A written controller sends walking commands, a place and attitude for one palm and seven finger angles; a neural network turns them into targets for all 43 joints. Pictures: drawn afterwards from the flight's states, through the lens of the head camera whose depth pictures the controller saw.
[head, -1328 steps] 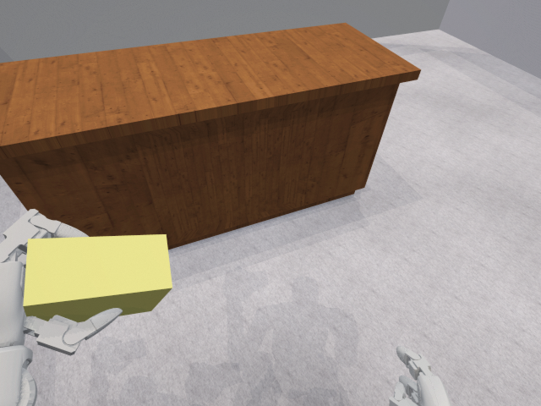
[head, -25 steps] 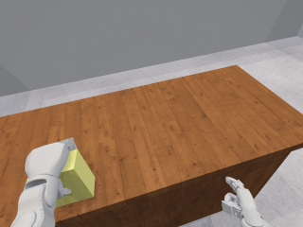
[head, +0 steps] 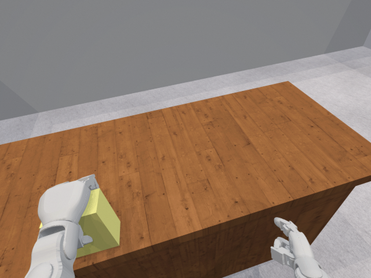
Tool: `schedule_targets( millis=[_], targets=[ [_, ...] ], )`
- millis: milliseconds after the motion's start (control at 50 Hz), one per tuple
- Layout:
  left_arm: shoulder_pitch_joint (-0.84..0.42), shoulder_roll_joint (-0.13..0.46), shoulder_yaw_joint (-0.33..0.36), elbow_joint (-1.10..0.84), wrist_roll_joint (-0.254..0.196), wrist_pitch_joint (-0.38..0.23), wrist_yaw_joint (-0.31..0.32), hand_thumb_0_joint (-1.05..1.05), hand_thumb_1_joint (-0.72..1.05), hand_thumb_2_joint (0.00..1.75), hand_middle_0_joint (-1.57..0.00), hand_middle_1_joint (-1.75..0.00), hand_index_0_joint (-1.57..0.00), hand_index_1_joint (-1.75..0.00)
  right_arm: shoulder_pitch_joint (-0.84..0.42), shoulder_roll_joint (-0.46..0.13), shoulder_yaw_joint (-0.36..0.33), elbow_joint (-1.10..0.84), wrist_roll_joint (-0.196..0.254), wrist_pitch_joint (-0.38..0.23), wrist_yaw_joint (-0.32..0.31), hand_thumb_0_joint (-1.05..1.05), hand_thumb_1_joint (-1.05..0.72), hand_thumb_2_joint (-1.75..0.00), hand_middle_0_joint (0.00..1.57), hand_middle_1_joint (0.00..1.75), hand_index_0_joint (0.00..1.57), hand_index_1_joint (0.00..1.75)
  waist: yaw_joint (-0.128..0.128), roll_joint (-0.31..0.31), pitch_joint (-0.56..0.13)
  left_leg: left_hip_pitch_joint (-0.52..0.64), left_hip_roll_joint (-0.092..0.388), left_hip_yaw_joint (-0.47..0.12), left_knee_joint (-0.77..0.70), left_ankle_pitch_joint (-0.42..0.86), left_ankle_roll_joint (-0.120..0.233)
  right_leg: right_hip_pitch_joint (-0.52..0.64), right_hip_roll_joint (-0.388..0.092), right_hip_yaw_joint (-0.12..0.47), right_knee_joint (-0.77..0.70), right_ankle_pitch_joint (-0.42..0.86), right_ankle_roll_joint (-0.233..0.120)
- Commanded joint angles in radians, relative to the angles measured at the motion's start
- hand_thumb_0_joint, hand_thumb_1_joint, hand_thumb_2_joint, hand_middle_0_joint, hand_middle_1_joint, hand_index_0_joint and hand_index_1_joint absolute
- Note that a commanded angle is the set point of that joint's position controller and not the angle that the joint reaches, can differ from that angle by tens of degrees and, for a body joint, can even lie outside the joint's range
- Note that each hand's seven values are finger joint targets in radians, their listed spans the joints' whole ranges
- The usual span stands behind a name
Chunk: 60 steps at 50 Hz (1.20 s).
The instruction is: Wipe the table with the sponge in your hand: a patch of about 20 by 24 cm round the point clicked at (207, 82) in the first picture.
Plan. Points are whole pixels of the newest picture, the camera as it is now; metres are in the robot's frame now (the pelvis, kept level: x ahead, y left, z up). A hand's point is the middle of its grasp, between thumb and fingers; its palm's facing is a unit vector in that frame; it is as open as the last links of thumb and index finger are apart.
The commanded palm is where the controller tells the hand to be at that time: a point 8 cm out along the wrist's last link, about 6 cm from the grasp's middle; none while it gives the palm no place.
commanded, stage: lower the sponge onto the table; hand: left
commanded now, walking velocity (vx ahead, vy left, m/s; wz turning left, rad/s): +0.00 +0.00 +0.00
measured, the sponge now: (89, 229) +0.20 +0.27 +0.00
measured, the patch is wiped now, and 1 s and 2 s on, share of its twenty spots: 0.00 0.25 0.40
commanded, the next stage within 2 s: wipe forward along the first lane in 0.12 s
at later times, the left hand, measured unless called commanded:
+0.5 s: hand (76, 200) +0.23 +0.30 +0.06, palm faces -0.02 -0.07 -1.00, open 10.6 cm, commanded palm +0.21 +0.29 +0.10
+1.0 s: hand (79, 181) +0.28 +0.32 +0.05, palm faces -0.04 -0.04 -1.00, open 10.6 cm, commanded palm +0.26 +0.31 +0.09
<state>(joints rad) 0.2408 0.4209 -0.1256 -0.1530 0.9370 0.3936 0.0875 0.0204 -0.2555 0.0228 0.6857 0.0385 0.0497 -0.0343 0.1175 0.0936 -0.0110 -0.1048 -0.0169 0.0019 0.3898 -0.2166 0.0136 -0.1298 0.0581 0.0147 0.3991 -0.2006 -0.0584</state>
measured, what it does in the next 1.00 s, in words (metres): stands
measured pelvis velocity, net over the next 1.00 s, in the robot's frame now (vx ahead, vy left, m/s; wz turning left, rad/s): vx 0.00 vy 0.01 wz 0.03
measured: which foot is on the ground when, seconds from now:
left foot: down 0.00-1.00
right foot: down 0.00-1.00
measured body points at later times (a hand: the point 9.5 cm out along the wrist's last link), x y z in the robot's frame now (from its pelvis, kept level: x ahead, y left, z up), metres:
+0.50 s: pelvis +0.00 +0.00 +0.00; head -0.01 -0.04 +0.45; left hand +0.23 +0.29 +0.11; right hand +0.24 -0.21 -0.09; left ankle +0.00 +0.11 -0.74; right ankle +0.01 -0.08 -0.74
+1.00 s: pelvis +0.00 +0.01 +0.00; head +0.01 -0.03 +0.44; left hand +0.28 +0.32 +0.11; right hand +0.22 -0.22 -0.11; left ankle +0.00 +0.11 -0.74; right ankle +0.01 -0.08 -0.74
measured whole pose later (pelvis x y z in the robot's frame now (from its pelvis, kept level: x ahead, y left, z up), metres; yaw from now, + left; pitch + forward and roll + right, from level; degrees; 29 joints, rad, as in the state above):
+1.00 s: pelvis +0.00 +0.01 +0.00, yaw +2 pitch +3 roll +0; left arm -0.13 0.46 -0.07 0.25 0.96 0.34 0.08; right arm 0.09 -0.27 0.02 0.70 0.07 0.06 -0.08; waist 0.08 0.07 -0.06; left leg -0.27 -0.03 -0.02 0.47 -0.24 0.02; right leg -0.28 0.04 -0.01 0.47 -0.23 -0.05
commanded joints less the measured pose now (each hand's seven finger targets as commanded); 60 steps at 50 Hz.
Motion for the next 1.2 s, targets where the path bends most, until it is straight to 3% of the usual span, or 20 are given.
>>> schedule_targets(
  millis=[0,200,220,240,300,320,340,400,420,440,480,520,540,620,680,820,840,920,940,1180],
  targets=[
    [-0.184,0.178,0.127,-0.148,0.028,-0.004,0.03,0.0,0.1,1.3,-1.2,-1.6,-1.2,-1.6,-0.257,-0.088,-0.029,-0.176,0.006,-0.053,-0.006,0.0,-0.9,-0.9,0.2,0.3,0.2,0.3,0.011,-0.051,-0.11,-0.011,-0.021,-0.087,-0.035,0.145,0.025,0.017,-0.037,0.145,-0.094,0.039,-0.028],
    [-0.18,0.141,0.107,-0.073,0.018,-0.022,0.025,0.0,0.1,1.3,-1.2,-1.6,-1.2,-1.6,-0.239,-0.088,-0.029,-0.175,0.007,-0.057,-0.012,0.0,-0.9,-0.9,0.2,0.3,0.2,0.3,0.006,-0.1,-0.115,-0.033,-0.024,-0.08,-0.024,0.128,0.028,0.006,-0.039,0.139,-0.089,0.04,-0.02],
    [-0.207,0.202,0.161,-0.074,0.019,-0.025,0.032,0.0,0.1,1.3,-1.2,-1.6,-1.2,-1.6,-0.239,-0.095,-0.028,-0.168,0.007,-0.058,-0.017,0.0,-0.9,-0.9,0.2,0.3,0.2,0.3,0.008,-0.097,-0.117,-0.029,-0.025,-0.08,-0.025,0.109,0.031,0.001,-0.034,0.165,-0.093,0.014,-0.026],
    [-0.209,0.161,0.128,-0.046,0.016,-0.021,0.029,0.0,0.1,1.3,-1.2,-1.6,-1.2,-1.6,-0.238,-0.089,-0.025,-0.174,0.009,-0.056,-0.021,0.0,-0.9,-0.9,0.2,0.3,0.2,0.3,0.001,-0.107,-0.113,-0.042,-0.028,-0.073,-0.02,0.109,0.034,0.005,-0.038,0.142,-0.091,0.024,-0.02],
    [-0.281,0.182,0.136,0.027,0.017,-0.019,0.027,0.0,0.1,1.3,-1.2,-1.6,-1.2,-1.6,-0.232,-0.098,-0.025,-0.153,0.012,-0.052,-0.033,0.0,-0.9,-0.9,0.2,0.3,0.2,0.3,-0.01,-0.133,-0.092,-0.058,-0.029,-0.071,-0.019,0.089,0.03,-0.017,-0.043,0.143,-0.097,0.013,-0.011],
    [-0.31,0.237,0.181,0.041,0.016,-0.018,0.031,0.0,0.1,1.3,-1.2,-1.6,-1.2,-1.6,-0.227,-0.105,-0.023,-0.147,0.014,-0.054,-0.038,0.0,-0.9,-0.9,0.2,0.3,0.2,0.3,-0.008,-0.121,-0.091,-0.056,-0.03,-0.071,-0.02,0.071,0.033,-0.026,-0.037,0.165,-0.102,-0.017,-0.018],
    [-0.308,0.181,0.132,0.065,0.01,-0.012,0.023,0.0,0.1,1.3,-1.2,-1.6,-1.2,-1.6,-0.228,-0.098,-0.021,-0.159,0.018,-0.053,-0.041,0.0,-0.9,-0.9,0.2,0.3,0.2,0.3,-0.013,-0.103,-0.1,-0.067,-0.033,-0.067,-0.019,0.071,0.034,-0.014,-0.041,0.135,-0.095,-0.009,-0.013],
    [-0.326,0.169,0.117,0.102,0.007,-0.024,0.006,0.0,0.1,1.3,-1.2,-1.6,-1.2,-1.6,-0.213,-0.103,-0.027,-0.148,0.019,-0.056,-0.044,0.0,-0.9,-0.9,0.2,0.3,0.2,0.3,-0.016,-0.112,-0.138,-0.068,-0.033,-0.066,-0.009,0.1,0.032,-0.008,-0.044,0.127,-0.075,0.056,-0.009],
    [-0.321,0.221,0.166,0.097,0.004,-0.031,0.008,0.0,0.1,1.3,-1.2,-1.6,-1.2,-1.6,-0.204,-0.111,-0.028,-0.147,0.018,-0.059,-0.045,0.0,-0.9,-0.9,0.2,0.3,0.2,0.3,-0.012,-0.093,-0.152,-0.063,-0.034,-0.066,-0.003,0.101,0.033,-0.002,-0.039,0.145,-0.07,0.065,-0.016],
    [-0.29,0.164,0.121,0.12,0.0,-0.03,-0.001,0.0,0.1,1.3,-1.2,-1.6,-1.2,-1.6,-0.196,-0.102,-0.026,-0.159,0.019,-0.058,-0.044,0.0,-0.9,-0.9,0.2,0.3,0.2,0.3,-0.015,-0.106,-0.157,-0.08,-0.035,-0.064,0.001,0.114,0.036,0.011,-0.043,0.112,-0.057,0.092,-0.01],
    [-0.299,0.168,0.122,0.152,-0.002,-0.041,-0.011,0.0,0.1,1.3,-1.2,-1.6,-1.2,-1.6,-0.187,-0.108,-0.028,-0.151,0.018,-0.058,-0.042,0.0,-0.9,-0.9,0.2,0.3,0.2,0.3,-0.021,-0.141,-0.138,-0.094,-0.034,-0.064,0.011,0.12,0.033,-0.007,-0.045,0.12,-0.053,0.127,-0.006],
    [-0.331,0.223,0.168,0.168,0.005,-0.049,-0.01,0.0,0.1,1.3,-1.2,-1.6,-1.2,-1.6,-0.176,-0.121,-0.03,-0.143,0.019,-0.056,-0.041,0.0,-0.9,-0.9,0.2,0.3,0.2,0.3,-0.022,-0.136,-0.133,-0.105,-0.032,-0.068,0.009,0.103,0.032,-0.023,-0.039,0.135,-0.051,0.1,-0.013],
    [-0.334,0.153,0.107,0.166,0.005,-0.051,-0.016,0.0,0.1,1.3,-1.2,-1.6,-1.2,-1.6,-0.172,-0.11,-0.03,-0.159,0.02,-0.056,-0.041,0.0,-0.9,-0.9,0.2,0.3,0.2,0.3,-0.029,-0.127,-0.142,-0.111,-0.032,-0.063,0.009,0.103,0.035,-0.022,-0.042,0.103,-0.046,0.1,-0.007],
    [-0.383,0.208,0.15,0.208,0.012,-0.064,-0.005,0.0,0.1,1.3,-1.2,-1.6,-1.2,-1.6,-0.15,-0.124,-0.037,-0.146,0.023,-0.058,-0.044,0.0,-0.9,-0.9,0.2,0.3,0.2,0.3,-0.029,-0.145,-0.149,-0.121,-0.03,-0.064,0.016,0.089,0.033,-0.045,-0.039,0.117,-0.039,0.089,-0.011],
    [-0.372,0.152,0.105,0.263,0.014,-0.062,-0.004,0.0,0.1,1.3,-1.2,-1.6,-1.2,-1.6,-0.132,-0.119,-0.039,-0.147,0.025,-0.059,-0.044,0.0,-0.9,-0.9,0.2,0.3,0.2,0.3,-0.034,-0.161,-0.144,-0.135,-0.03,-0.062,0.023,0.102,0.033,-0.052,-0.043,0.089,-0.031,0.112,-0.005],
    [-0.454,0.227,0.151,0.308,0.018,-0.054,-0.001,0.0,0.1,1.3,-1.2,-1.6,-1.2,-1.6,-0.113,-0.137,-0.04,-0.141,0.031,-0.048,-0.049,0.0,-0.9,-0.9,0.2,0.3,0.2,0.3,-0.037,-0.142,-0.173,-0.153,-0.03,-0.063,0.028,0.098,0.032,-0.05,-0.043,0.093,-0.016,0.121,-0.01],
    [-0.468,0.167,0.098,0.316,0.021,-0.052,-0.006,0.0,0.1,1.3,-1.2,-1.6,-1.2,-1.6,-0.109,-0.126,-0.04,-0.15,0.032,-0.049,-0.049,0.0,-0.9,-0.9,0.2,0.3,0.2,0.3,-0.048,-0.142,-0.182,-0.15,-0.03,-0.055,0.033,0.103,0.035,-0.049,-0.045,0.069,-0.014,0.124,-0.003],
    [-0.541,0.23,0.137,0.365,0.028,-0.055,-0.007,0.0,0.1,1.3,-1.2,-1.6,-1.2,-1.6,-0.091,-0.139,-0.04,-0.139,0.034,-0.045,-0.052,0.0,-0.9,-0.9,0.2,0.3,0.2,0.3,-0.05,-0.155,-0.162,-0.16,-0.027,-0.066,0.028,0.078,0.034,-0.081,-0.039,0.077,-0.02,0.078,-0.009],
    [-0.542,0.18,0.095,0.371,0.03,-0.056,-0.01,0.0,0.1,1.3,-1.2,-1.6,-1.2,-1.6,-0.085,-0.131,-0.04,-0.151,0.034,-0.044,-0.052,0.0,-0.9,-0.9,0.2,0.3,0.2,0.3,-0.055,-0.136,-0.173,-0.161,-0.028,-0.061,0.029,0.082,0.036,-0.074,-0.043,0.053,-0.018,0.08,-0.005],
    [-0.595,0.237,0.142,0.48,0.044,-0.09,-0.005,0.0,0.1,1.3,-1.2,-1.6,-1.2,-1.6,-0.046,-0.142,-0.046,-0.139,0.035,-0.031,-0.048,0.0,-0.9,-0.9,0.2,0.3,0.2,0.3,-0.054,-0.146,-0.193,-0.174,-0.025,-0.063,0.041,0.115,0.031,-0.079,-0.044,0.054,-0.008,0.129,-0.01]
  ],
)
